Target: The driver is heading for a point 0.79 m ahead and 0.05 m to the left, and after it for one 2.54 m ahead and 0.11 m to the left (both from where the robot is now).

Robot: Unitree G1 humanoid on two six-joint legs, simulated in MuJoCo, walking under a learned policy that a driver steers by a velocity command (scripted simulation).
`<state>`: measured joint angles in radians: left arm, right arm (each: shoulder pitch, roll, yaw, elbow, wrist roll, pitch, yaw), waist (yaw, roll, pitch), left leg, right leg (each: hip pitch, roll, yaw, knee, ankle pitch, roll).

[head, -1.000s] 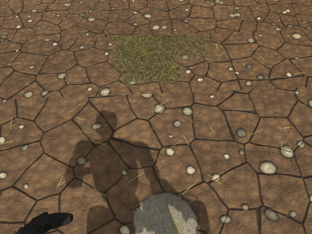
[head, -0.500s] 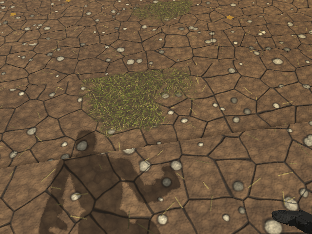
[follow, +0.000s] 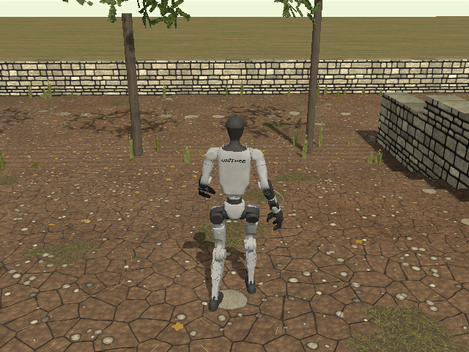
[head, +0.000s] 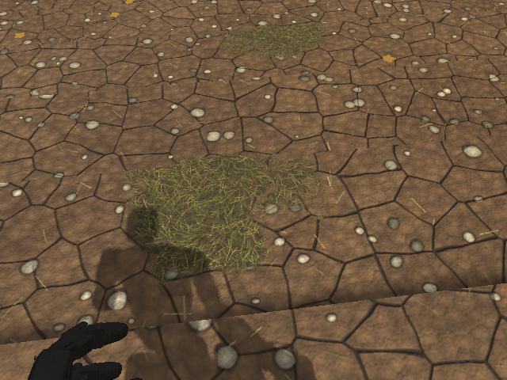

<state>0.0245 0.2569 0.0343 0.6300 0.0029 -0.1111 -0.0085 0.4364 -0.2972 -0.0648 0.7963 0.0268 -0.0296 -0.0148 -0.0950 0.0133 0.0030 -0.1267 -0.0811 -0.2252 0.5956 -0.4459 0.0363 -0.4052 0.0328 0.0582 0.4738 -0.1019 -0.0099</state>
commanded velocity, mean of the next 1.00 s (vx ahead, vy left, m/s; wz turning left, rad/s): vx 0.50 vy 0.00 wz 0.09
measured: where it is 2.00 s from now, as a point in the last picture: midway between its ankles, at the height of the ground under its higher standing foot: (202, 242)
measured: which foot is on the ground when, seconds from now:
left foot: up 0.00-0.44, down 0.46-0.98, up 1.00-1.00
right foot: down 0.00-0.48, up 0.50-0.96, down 0.98-1.00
